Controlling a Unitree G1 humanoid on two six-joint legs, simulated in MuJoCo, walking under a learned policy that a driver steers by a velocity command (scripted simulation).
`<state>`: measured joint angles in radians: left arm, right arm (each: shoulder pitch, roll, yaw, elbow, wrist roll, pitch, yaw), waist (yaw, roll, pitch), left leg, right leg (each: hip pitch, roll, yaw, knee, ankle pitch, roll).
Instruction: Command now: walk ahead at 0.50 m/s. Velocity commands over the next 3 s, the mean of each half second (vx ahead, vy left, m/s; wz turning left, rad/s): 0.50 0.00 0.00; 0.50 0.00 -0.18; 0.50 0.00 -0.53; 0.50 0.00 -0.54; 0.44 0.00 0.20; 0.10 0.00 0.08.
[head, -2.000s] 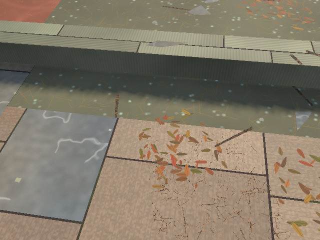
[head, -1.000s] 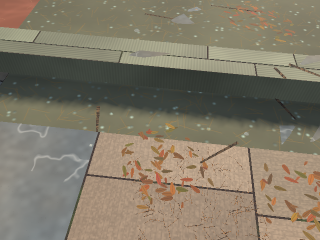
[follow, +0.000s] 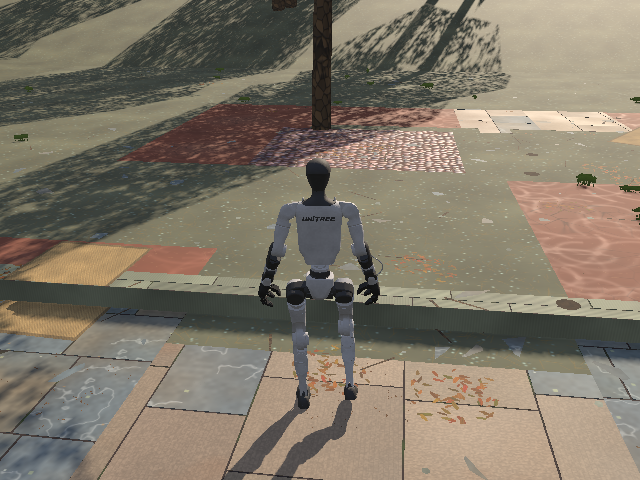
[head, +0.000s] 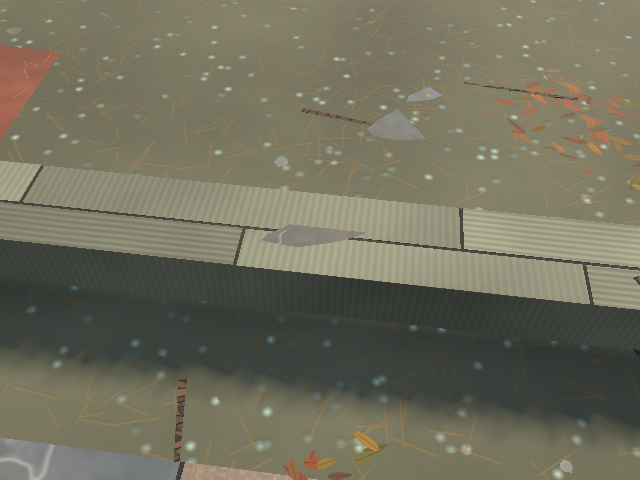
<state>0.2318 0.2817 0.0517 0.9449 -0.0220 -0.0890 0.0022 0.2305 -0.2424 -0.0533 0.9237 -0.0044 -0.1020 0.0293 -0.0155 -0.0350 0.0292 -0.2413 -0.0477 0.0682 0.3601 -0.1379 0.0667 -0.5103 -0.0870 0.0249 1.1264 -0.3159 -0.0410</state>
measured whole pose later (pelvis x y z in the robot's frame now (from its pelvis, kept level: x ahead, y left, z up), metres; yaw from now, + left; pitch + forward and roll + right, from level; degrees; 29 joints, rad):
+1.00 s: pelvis +0.55 -0.03 -0.01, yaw -7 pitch +1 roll +1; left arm 0.29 0.28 0.06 0.96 -0.04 -0.07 0.01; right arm 0.13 -0.24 -0.05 0.88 -0.01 -0.10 0.00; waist 0.02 -0.04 0.02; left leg -0.34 0.00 0.08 0.47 -0.16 0.03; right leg -0.41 -0.02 0.05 1.20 -0.41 -0.03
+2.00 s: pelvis +1.08 -0.33 +0.16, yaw -41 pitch +5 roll +2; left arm 0.46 0.21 0.02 0.83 -0.02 -0.06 0.02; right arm -0.04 -0.25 -0.02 0.62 0.01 -0.11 0.05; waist 0.11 0.05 -0.03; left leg -0.70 -0.01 0.00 0.52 0.14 0.04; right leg 0.01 0.10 0.26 0.27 -0.33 -0.12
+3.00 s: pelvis +1.47 -0.57 +0.15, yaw -28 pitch +0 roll -1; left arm 0.21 0.21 0.03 0.79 0.02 -0.02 0.00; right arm 0.27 -0.21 -0.04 0.77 -0.03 0.01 -0.03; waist 0.01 -0.02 -0.01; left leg -0.28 0.03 -0.06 0.60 -0.32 -0.04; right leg -0.35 0.04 0.02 0.55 -0.20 -0.01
